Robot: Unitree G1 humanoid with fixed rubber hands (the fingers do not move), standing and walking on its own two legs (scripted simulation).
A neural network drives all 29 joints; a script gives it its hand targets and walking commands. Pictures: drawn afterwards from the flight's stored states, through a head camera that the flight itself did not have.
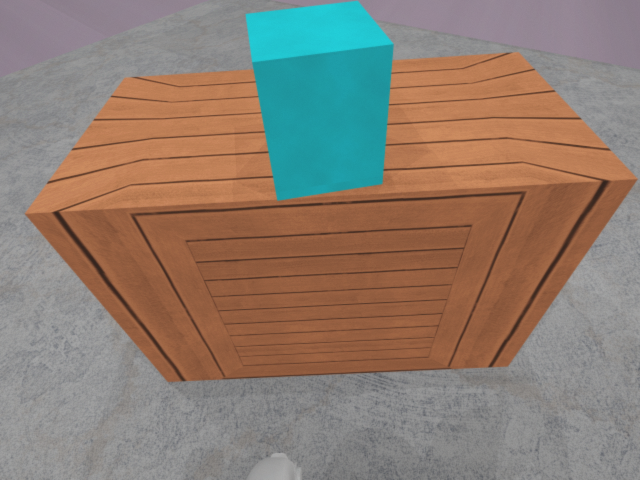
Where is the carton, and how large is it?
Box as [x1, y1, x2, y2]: [246, 1, 393, 200]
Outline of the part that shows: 357,1 246,14 252,63 277,200 379,184 382,182 393,44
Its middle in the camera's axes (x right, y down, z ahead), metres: -0.01 -0.25 +0.69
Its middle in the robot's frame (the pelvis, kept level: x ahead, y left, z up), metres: +0.71 +0.04 +0.14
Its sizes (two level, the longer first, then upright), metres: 0.210 0.200 0.250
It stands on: a pedestal, 0.77 m high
